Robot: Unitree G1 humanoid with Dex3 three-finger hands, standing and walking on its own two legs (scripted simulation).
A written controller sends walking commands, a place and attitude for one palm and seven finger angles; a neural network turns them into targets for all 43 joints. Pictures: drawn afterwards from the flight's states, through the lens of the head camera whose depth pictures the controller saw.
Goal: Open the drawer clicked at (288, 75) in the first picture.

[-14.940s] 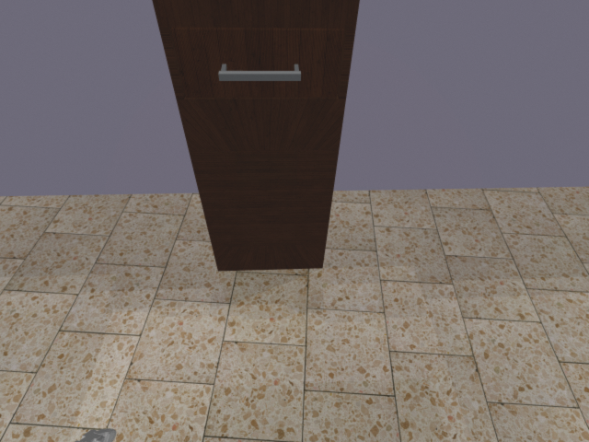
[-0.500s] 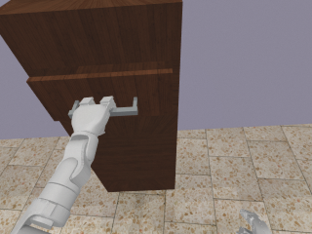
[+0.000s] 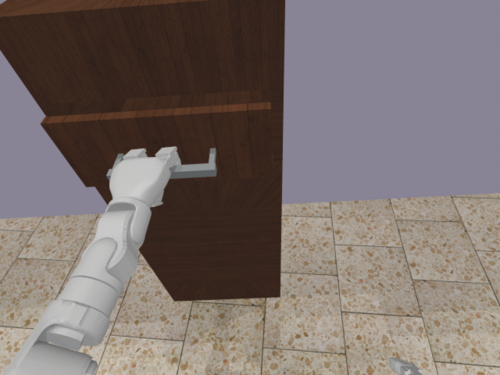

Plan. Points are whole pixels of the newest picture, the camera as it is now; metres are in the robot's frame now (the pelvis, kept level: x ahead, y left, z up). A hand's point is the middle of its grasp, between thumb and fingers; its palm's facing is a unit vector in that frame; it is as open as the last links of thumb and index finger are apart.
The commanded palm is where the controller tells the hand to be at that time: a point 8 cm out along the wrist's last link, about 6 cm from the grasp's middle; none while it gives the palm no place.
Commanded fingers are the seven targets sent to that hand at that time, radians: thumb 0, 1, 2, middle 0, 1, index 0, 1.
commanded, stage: pull the drawer open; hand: left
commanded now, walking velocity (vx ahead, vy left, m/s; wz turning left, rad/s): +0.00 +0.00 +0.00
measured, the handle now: (164, 164) +0.45 +0.17 +0.11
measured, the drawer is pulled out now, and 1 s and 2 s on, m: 0.05 0.14 0.29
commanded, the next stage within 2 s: none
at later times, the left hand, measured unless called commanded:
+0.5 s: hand (146, 239) +0.31 +0.18 +0.08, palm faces +0.05 -0.12 -0.99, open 5.6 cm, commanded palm +0.29 +0.18 +0.15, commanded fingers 0.00 0.90 0.90 -0.40 -1.35 -0.40 -1.35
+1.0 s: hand (145, 240) +0.30 +0.18 +0.08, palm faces +0.03 -0.13 -0.99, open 5.7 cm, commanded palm +0.25 +0.18 +0.15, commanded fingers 0.00 0.90 0.90 -0.40 -1.35 -0.40 -1.35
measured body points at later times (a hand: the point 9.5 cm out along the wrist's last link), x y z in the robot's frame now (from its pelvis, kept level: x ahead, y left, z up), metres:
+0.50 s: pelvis +0.01 +0.00 +0.00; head +0.01 -0.05 +0.45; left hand +0.30 +0.18 +0.13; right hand +0.25 -0.20 -0.09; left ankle +0.02 +0.12 -0.72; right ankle -0.07 -0.09 -0.72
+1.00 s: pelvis -0.01 -0.01 +0.00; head -0.01 -0.05 +0.45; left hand +0.30 +0.18 +0.14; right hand +0.16 -0.24 -0.11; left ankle +0.02 +0.12 -0.72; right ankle -0.07 -0.09 -0.72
